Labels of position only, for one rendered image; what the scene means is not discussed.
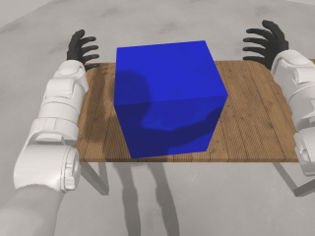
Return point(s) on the robot left upper arm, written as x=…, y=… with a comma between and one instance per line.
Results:
x=45, y=173

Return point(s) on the right robot forearm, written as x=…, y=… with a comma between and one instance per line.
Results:
x=295, y=74

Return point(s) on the left robot forearm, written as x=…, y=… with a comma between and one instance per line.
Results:
x=57, y=121

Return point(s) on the table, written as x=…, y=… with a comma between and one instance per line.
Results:
x=255, y=124

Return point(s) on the carton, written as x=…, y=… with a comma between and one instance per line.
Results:
x=168, y=97

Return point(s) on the left robot hand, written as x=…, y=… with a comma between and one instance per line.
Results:
x=76, y=51

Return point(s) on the right robot hand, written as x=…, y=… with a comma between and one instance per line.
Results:
x=274, y=44

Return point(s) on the robot right upper arm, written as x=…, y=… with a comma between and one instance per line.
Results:
x=305, y=150

